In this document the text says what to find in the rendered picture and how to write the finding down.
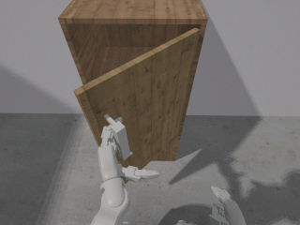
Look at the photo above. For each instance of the left robot forearm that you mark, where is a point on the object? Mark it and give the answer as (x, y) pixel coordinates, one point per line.
(115, 203)

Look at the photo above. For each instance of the left robot hand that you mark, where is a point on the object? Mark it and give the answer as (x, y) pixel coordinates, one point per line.
(108, 163)

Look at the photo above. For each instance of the cupboard door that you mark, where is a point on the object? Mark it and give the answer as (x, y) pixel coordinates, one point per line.
(149, 93)

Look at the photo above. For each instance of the right robot hand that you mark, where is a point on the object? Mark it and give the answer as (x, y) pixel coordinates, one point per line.
(227, 214)

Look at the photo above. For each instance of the handle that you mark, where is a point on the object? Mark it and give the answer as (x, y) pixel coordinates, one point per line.
(120, 137)

